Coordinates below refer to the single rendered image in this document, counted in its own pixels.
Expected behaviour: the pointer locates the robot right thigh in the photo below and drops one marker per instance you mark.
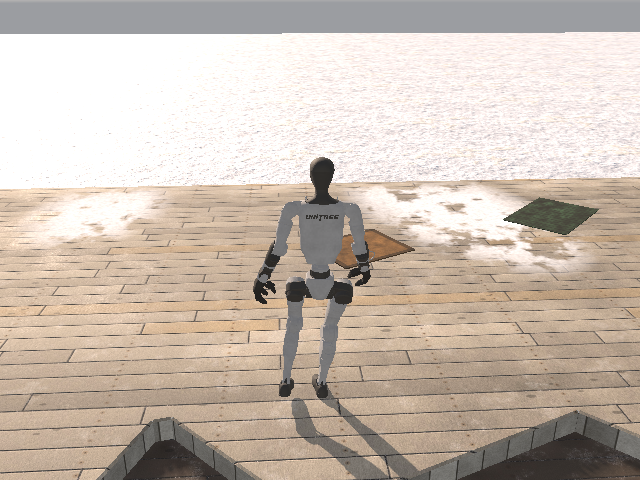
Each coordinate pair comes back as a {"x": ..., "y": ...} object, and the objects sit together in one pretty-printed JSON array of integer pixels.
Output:
[{"x": 342, "y": 295}]

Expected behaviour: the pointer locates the left robot upper arm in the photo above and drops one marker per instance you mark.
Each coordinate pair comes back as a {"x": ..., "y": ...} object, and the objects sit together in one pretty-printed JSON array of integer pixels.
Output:
[{"x": 289, "y": 210}]

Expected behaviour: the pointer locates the right robot hand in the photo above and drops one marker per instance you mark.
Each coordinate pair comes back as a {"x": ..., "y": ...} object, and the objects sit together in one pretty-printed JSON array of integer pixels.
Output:
[{"x": 355, "y": 272}]

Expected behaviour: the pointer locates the right robot forearm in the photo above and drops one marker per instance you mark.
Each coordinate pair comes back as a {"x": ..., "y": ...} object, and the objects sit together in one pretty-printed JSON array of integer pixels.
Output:
[{"x": 363, "y": 260}]

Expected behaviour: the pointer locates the right robot upper arm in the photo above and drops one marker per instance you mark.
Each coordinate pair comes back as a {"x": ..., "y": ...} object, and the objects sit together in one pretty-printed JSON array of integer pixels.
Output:
[{"x": 353, "y": 212}]

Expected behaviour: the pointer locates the robot left foot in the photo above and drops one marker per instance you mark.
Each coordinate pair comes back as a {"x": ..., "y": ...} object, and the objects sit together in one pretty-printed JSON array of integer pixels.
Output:
[{"x": 285, "y": 389}]

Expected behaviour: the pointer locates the left robot forearm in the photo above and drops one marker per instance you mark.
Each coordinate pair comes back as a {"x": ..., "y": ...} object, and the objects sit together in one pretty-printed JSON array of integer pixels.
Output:
[{"x": 268, "y": 265}]

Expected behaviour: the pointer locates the left robot hand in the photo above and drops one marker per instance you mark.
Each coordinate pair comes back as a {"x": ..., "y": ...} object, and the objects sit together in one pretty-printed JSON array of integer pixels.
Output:
[{"x": 258, "y": 289}]

